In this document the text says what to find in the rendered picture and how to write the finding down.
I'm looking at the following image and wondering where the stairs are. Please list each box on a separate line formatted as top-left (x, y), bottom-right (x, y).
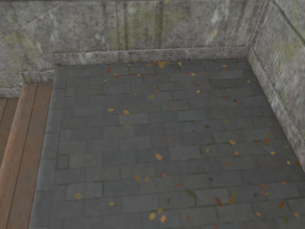
top-left (0, 81), bottom-right (53, 229)

